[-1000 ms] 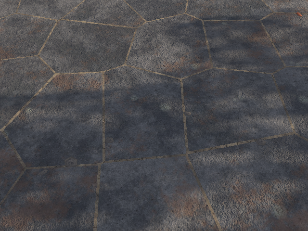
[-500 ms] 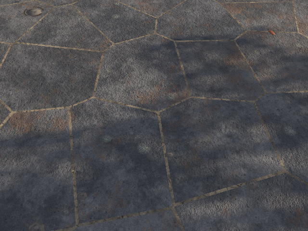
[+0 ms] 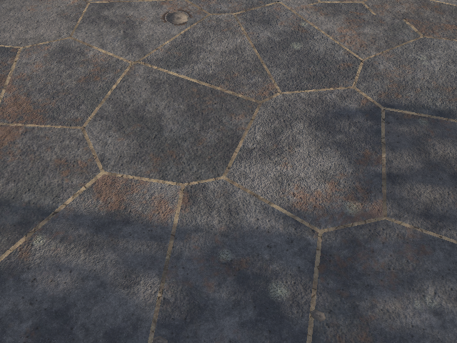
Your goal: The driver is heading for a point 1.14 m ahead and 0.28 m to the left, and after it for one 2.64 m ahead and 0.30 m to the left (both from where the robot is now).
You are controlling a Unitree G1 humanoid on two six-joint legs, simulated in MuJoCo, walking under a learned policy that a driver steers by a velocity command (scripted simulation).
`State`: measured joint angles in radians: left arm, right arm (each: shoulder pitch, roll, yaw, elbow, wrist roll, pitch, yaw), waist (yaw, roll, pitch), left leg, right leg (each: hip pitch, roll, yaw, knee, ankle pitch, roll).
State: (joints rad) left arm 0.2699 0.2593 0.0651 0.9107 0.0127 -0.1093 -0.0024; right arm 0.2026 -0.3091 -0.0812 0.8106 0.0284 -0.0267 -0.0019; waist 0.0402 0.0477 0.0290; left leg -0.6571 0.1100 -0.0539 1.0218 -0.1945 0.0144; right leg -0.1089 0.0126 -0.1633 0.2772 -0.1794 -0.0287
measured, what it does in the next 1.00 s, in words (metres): walks ahead, turning left: left foot, then right foot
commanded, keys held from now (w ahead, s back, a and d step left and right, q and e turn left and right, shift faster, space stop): w+q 0.62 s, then w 0.38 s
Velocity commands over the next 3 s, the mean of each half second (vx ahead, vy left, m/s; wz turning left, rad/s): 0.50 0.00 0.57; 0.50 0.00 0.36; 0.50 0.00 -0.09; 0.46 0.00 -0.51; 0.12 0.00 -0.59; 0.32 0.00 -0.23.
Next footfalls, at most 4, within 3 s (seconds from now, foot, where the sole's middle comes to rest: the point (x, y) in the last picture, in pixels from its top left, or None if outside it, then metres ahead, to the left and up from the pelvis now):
0.26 left None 0.29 0.16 -0.78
0.76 right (228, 294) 0.63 0.07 -0.78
1.26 left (123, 255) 0.76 0.42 -0.78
1.80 right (173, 172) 1.11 0.30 -0.78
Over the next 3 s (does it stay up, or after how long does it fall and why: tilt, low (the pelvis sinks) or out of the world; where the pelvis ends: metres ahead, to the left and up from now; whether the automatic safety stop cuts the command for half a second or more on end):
stays up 1.30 0.34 0.00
